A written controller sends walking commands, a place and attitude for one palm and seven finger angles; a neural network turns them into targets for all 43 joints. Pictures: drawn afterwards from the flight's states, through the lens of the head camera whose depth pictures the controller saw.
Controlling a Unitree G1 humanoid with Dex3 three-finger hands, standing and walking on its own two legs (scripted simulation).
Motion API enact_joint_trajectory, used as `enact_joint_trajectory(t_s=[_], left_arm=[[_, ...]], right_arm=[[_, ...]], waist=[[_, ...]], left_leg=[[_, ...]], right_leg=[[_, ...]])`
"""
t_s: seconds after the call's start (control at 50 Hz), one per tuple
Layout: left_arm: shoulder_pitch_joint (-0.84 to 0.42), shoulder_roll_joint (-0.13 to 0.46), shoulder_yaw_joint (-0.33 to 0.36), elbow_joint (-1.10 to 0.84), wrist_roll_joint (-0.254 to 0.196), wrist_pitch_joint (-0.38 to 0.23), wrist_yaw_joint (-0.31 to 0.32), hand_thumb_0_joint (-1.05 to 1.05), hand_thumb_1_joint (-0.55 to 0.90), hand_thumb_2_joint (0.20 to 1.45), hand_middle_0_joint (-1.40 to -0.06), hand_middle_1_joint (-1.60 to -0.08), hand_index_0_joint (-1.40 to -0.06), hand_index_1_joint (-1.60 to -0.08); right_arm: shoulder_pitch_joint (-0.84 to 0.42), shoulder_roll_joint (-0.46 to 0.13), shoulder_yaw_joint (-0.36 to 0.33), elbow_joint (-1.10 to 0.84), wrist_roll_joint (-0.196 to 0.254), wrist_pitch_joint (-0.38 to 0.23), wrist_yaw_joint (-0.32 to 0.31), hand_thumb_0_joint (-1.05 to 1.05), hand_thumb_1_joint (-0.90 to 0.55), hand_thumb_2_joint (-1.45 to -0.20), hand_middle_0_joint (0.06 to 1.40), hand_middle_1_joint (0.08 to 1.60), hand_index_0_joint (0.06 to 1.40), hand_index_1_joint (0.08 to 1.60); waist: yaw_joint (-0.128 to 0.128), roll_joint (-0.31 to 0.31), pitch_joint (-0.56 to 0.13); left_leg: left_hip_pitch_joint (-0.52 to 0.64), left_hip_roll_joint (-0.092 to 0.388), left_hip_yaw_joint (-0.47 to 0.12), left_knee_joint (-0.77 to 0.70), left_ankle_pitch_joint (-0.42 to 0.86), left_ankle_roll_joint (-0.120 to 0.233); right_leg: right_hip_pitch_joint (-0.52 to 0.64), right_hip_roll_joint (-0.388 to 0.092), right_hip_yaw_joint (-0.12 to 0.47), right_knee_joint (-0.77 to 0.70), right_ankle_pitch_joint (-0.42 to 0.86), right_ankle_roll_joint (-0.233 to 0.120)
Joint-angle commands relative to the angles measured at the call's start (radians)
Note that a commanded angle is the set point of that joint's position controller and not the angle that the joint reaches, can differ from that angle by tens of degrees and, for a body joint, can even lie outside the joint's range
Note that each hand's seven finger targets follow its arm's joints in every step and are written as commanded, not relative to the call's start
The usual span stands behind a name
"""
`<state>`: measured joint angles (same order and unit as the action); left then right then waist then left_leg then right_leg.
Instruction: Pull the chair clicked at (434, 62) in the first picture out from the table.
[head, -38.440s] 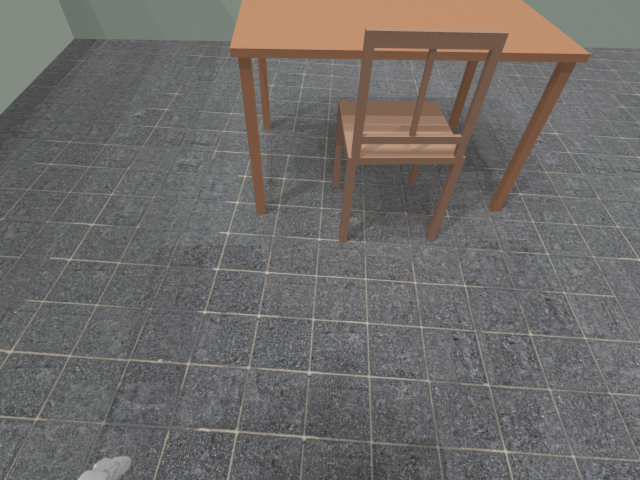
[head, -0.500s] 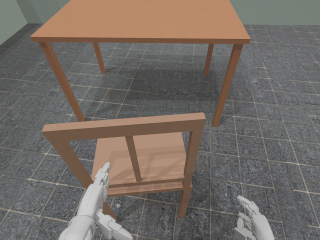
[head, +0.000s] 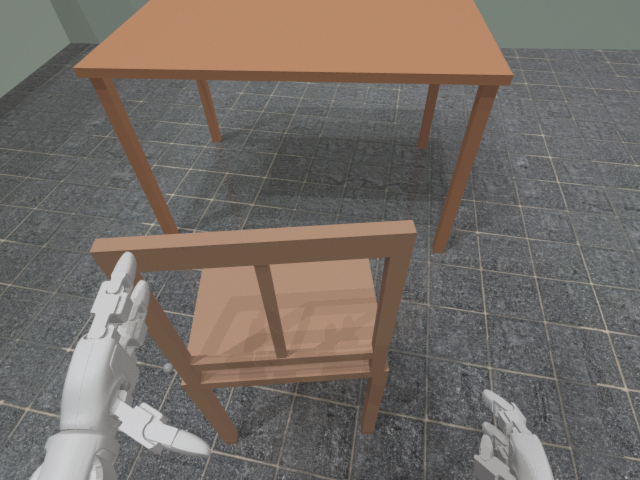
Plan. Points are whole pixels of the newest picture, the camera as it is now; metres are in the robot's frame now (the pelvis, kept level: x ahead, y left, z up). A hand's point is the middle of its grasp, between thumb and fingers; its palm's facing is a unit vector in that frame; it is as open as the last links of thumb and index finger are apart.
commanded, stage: draw the hand back to the body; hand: left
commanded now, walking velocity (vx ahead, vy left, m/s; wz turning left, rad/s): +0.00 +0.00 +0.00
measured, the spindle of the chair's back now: (272, 314) +0.38 +0.11 -0.07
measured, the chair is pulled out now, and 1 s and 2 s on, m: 0.55 0.55 0.55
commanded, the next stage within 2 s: step back with the hand held close in 1.04 s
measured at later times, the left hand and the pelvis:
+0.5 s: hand (55, 334) +0.21 +0.25 +0.17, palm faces +0.39 -0.84 -0.37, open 11.7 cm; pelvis +0.03 +0.02 +0.03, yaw +0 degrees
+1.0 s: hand (8, 314) +0.22 +0.28 +0.19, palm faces +0.43 -0.81 -0.40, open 7.5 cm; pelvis +0.03 +0.03 +0.04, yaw -1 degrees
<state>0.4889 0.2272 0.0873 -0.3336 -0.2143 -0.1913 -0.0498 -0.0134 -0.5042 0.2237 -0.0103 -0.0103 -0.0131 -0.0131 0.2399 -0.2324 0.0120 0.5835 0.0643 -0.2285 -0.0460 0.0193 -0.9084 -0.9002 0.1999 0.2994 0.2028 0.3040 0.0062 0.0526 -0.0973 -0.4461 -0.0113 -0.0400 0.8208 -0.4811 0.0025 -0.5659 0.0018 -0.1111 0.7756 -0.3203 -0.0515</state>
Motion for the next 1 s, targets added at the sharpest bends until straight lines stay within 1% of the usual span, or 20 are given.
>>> enact_joint_trajectory(t_s=[0.0, 0.02, 0.1, 0.14, 0.18, 0.32, 0.34, 0.4, 0.44, 0.5, 0.54, 0.62, 0.64, 0.68, 0.74, 0.82, 0.84, 0.9, 0.94, 0.98], left_arm=[[0.051, 0.138, 0.071, -0.193, 0.119, 0.041, 0.141, 0.0, -0.26, 0.34, -0.04, -0.06, -0.04, -0.06], [0.043, 0.124, 0.06, -0.214, 0.126, 0.047, 0.151, 0.0, -0.224, 0.357, -0.045, -0.068, -0.045, -0.068], [-0.016, 0.198, 0.112, -0.299, 0.143, 0.054, 0.196, 0.0, -0.079, 0.428, -0.065, -0.097, -0.065, -0.097], [-0.038, 0.229, 0.133, -0.331, 0.152, 0.059, 0.211, 0.0, -0.006, 0.462, -0.075, -0.113, -0.075, -0.113], [-0.029, 0.225, 0.146, -0.325, 0.153, 0.062, 0.222, 0.0, 0.066, 0.497, -0.085, -0.128, -0.085, -0.128], [-0.015, 0.212, 0.193, -0.271, 0.147, 0.063, 0.216, 0.0, 0.32, 0.62, -0.12, -0.18, -0.12, -0.18], [-0.007, 0.227, 0.216, -0.256, 0.148, 0.068, 0.215, 0.0, 0.356, 0.637, -0.125, -0.187, -0.125, -0.187], [-0.029, 0.246, 0.252, -0.292, 0.142, 0.056, 0.212, 0.0, 0.465, 0.69, -0.14, -0.21, -0.14, -0.21], [-0.017, 0.269, 0.29, -0.292, 0.143, 0.06, 0.212, 0.0, 0.538, 0.725, -0.15, -0.225, -0.15, -0.225], [-0.036, 0.283, 0.319, -0.326, 0.135, 0.053, 0.212, 0.0, 0.646, 0.777, -0.165, -0.247, -0.165, -0.247], [-0.04, 0.303, 0.349, -0.331, 0.137, 0.054, 0.213, 0.0, 0.719, 0.813, -0.175, -0.262, -0.175, -0.262], [-0.054, 0.33, 0.403, -0.344, 0.128, 0.045, 0.215, 0.0, 0.864, 0.882, -0.195, -0.293, -0.195, -0.293], [-0.048, 0.328, 0.413, -0.326, 0.129, 0.05, 0.214, 0.0, 0.9, 0.9, -0.2, -0.3, -0.2, -0.3], [-0.028, 0.268, 0.363, -0.272, 0.125, 0.053, 0.204, 0.0, 0.9, 0.9, -0.2, -0.3, -0.2, -0.3], [-0.018, 0.245, 0.337, -0.24, 0.127, 0.059, 0.196, 0.0, 0.9, 0.9, -0.2, -0.3, -0.2, -0.3], [-0.048, 0.305, 0.372, -0.329, 0.127, 0.039, 0.201, 0.0, 0.9, 0.9, -0.2, -0.3, -0.2, -0.3], [-0.044, 0.323, 0.387, -0.335, 0.132, 0.043, 0.203, 0.0, 0.9, 0.9, -0.2, -0.3, -0.2, -0.3], [-0.042, 0.324, 0.386, -0.375, 0.132, 0.036, 0.208, 0.0, 0.9, 0.9, -0.2, -0.3, -0.2, -0.3], [-0.037, 0.326, 0.391, -0.363, 0.136, 0.043, 0.21, 0.0, 0.9, 0.9, -0.2, -0.3, -0.2, -0.3], [-0.041, 0.303, 0.377, -0.331, 0.13, 0.045, 0.21, 0.0, 0.9, 0.9, -0.2, -0.3, -0.2, -0.3]], right_arm=[[-0.119, -0.083, -0.054, -0.18, -0.01, -0.002, -0.02, 0.0, -0.9, -0.9, 0.2, 0.3, 0.2, 0.3], [-0.128, -0.084, -0.051, -0.179, -0.012, 0.009, -0.022, 0.0, -0.9, -0.9, 0.2, 0.3, 0.2, 0.3], [-0.143, -0.087, -0.043, -0.174, -0.02, 0.021, -0.039, 0.0, -0.9, -0.9, 0.2, 0.3, 0.2, 0.3], [-0.156, -0.09, -0.04, -0.165, -0.022, 0.014, -0.045, 0.0, -0.9, -0.9, 0.2, 0.3, 0.2, 0.3], [-0.153, -0.086, -0.037, -0.151, -0.025, 0.008, -0.047, 0.0, -0.9, -0.9, 0.2, 0.3, 0.2, 0.3], [-0.176, -0.084, -0.037, -0.114, -0.029, 0.017, -0.033, 0.0, -0.9, -0.9, 0.2, 0.3, 0.2, 0.3], [-0.189, -0.084, -0.04, -0.109, -0.028, 0.019, -0.031, 0.0, -0.9, -0.9, 0.2, 0.3, 0.2, 0.3], [-0.183, -0.082, -0.04, -0.107, -0.032, 0.021, -0.024, 0.0, -0.9, -0.9, 0.2, 0.3, 0.2, 0.3], [-0.194, -0.082, -0.041, -0.099, -0.033, 0.019, -0.021, 0.0, -0.9, -0.9, 0.2, 0.3, 0.2, 0.3], [-0.189, -0.08, -0.042, -0.096, -0.034, 0.019, -0.018, 0.0, -0.9, -0.9, 0.2, 0.3, 0.2, 0.3], [-0.194, -0.082, -0.041, -0.085, -0.033, 0.016, -0.015, 0.0, -0.9, -0.9, 0.2, 0.3, 0.2, 0.3], [-0.186, -0.086, -0.049, -0.078, -0.035, 0.018, -0.013, 0.0, -0.9, -0.9, 0.2, 0.3, 0.2, 0.3], [-0.193, -0.087, -0.048, -0.071, -0.033, 0.019, -0.012, 0.0, -0.9, -0.9, 0.2, 0.3, 0.2, 0.3], [-0.185, -0.089, -0.052, -0.064, -0.034, 0.026, -0.007, 0.0, -0.9, -0.9, 0.2, 0.3, 0.2, 0.3], [-0.193, -0.097, -0.06, -0.064, -0.031, 0.032, -0.002, 0.0, -0.9, -0.9, 0.2, 0.3, 0.2, 0.3], [-0.181, -0.102, -0.064, -0.076, -0.037, 0.027, -0.001, 0.0, -0.9, -0.9, 0.2, 0.3, 0.2, 0.3], [-0.193, -0.103, -0.061, -0.073, -0.038, 0.023, -0.001, 0.0, -0.9, -0.9, 0.2, 0.3, 0.2, 0.3], [-0.182, -0.096, -0.058, -0.072, -0.038, 0.014, -0.001, 0.0, -0.9, -0.9, 0.2, 0.3, 0.2, 0.3], [-0.19, -0.097, -0.055, -0.065, -0.037, 0.011, 0.0, 0.0, -0.9, -0.9, 0.2, 0.3, 0.2, 0.3], [-0.187, -0.096, -0.055, -0.062, -0.036, 0.016, -0.001, 0.0, -0.9, -0.9, 0.2, 0.3, 0.2, 0.3]], waist=[[0.018, -0.05, -0.032], [0.023, -0.016, -0.033], [0.026, -0.035, -0.044], [0.029, 0.004, -0.034], [0.032, -0.005, -0.025], [0.044, -0.025, 0.031], [0.049, -0.001, 0.037], [0.054, -0.023, 0.014], [0.06, 0.003, 0.015], [0.06, -0.002, 0.001], [0.063, 0.053, 0.017], [0.068, 0.034, -0.014], [0.068, 0.044, 0.017], [0.061, 0.008, 0.046], [0.058, 0.002, 0.059], [0.068, 0.004, -0.031], [0.071, 0.053, -0.02], [0.07, 0.059, -0.035], [0.067, 0.087, -0.006], [0.064, 0.059, 0.029]], left_leg=[[-0.032, 0.001, 0.014, -0.197, 0.198, 0.016], [0.001, 0.003, 0.017, -0.213, 0.205, 0.018], [0.077, 0.007, 0.009, -0.265, 0.242, 0.023], [0.112, 0.008, 0.003, -0.292, 0.267, 0.022], [0.14, 0.011, -0.002, -0.321, 0.305, 0.02], [0.198, 0.018, -0.003, -0.379, 0.393, 0.014], [0.201, 0.018, 0.002, -0.384, 0.405, 0.013], [0.225, 0.023, -0.001, -0.404, 0.443, 0.012], [0.238, 0.025, 0.0, -0.408, 0.479, 0.009], [0.262, 0.032, -0.002, -0.421, 0.519, 0.007], [0.271, 0.036, -0.007, -0.425, 0.562, -0.002], [0.301, 0.043, -0.008, -0.432, 0.616, -0.006], [0.288, 0.044, -0.008, -0.435, 0.622, -0.011], [0.285, 0.05, -0.01, -0.442, 0.621, -0.012], [0.283, 0.048, -0.008, -0.443, 0.599, -0.007], [0.313, 0.048, -0.015, -0.441, 0.637, -0.009], [0.303, 0.045, -0.014, -0.443, 0.633, -0.015], [0.316, 0.052, -0.02, -0.443, 0.677, -0.023], [0.308, 0.051, -0.019, -0.443, 0.671, -0.027], [0.294, 0.056, -0.022, -0.456, 0.636, -0.028]], right_leg=[[0.287, -0.067, 0.112, -0.218, 0.035, 0.034], [0.299, -0.064, 0.109, -0.229, 0.037, 0.031], [0.364, -0.058, 0.1, -0.263, 0.074, 0.03], [0.384, -0.053, 0.097, -0.28, 0.099, 0.027], [0.412, -0.048, 0.085, -0.285, 0.145, 0.026], [0.457, -0.039, 0.074, -0.323, 0.227, 0.025], [0.467, -0.04, 0.08, -0.332, 0.24, 0.023], [0.5, -0.04, 0.074, -0.337, 0.271, 0.023], [0.511, -0.037, 0.077, -0.343, 0.301, 0.021], [0.527, -0.037, 0.074, -0.35, 0.32, 0.022], [0.524, -0.034, 0.078, -0.357, 0.33, 0.019], [0.544, -0.035, 0.07, -0.36, 0.351, 0.02], [0.54, -0.032, 0.071, -0.366, 0.348, 0.018], [0.516, -0.034, 0.06, -0.367, 0.329, 0.022], [0.5, -0.032, 0.064, -0.373, 0.312, 0.024], [0.543, -0.035, 0.065, -0.363, 0.335, 0.024], [0.547, -0.035, 0.07, -0.366, 0.333, 0.021], [0.555, -0.035, 0.065, -0.364, 0.342, 0.021], [0.545, -0.031, 0.069, -0.372, 0.336, 0.018], [0.527, -0.031, 0.061, -0.373, 0.303, 0.02]])
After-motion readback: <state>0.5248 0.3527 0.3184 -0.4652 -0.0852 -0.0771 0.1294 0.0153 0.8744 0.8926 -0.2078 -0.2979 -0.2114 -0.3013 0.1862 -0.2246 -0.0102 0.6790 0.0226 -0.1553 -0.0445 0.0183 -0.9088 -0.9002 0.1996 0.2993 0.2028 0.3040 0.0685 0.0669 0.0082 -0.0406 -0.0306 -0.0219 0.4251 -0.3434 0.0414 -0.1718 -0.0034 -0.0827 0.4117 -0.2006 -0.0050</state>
